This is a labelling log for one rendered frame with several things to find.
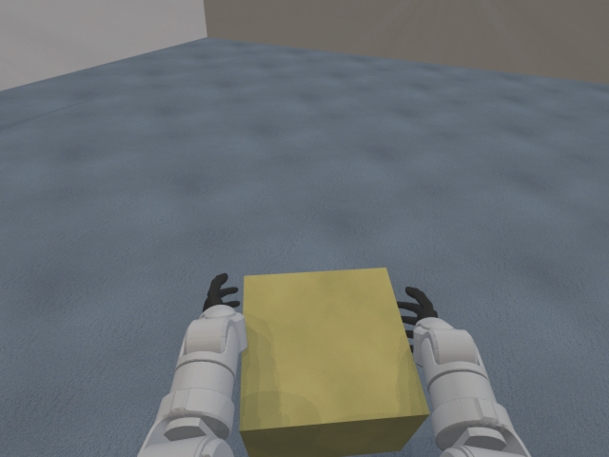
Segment robot left upper arm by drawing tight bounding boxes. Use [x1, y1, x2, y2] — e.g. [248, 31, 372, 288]
[138, 435, 234, 457]

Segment carton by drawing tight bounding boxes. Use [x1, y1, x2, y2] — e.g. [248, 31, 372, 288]
[239, 268, 430, 457]

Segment left robot hand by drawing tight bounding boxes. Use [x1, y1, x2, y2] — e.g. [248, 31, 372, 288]
[203, 273, 240, 312]

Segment robot right forearm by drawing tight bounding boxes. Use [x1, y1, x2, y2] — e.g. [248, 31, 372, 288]
[413, 317, 531, 457]

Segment right robot hand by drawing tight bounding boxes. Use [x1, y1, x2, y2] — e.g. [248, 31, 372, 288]
[397, 287, 438, 353]

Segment robot left forearm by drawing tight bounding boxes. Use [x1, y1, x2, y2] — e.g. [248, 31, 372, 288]
[137, 305, 247, 457]

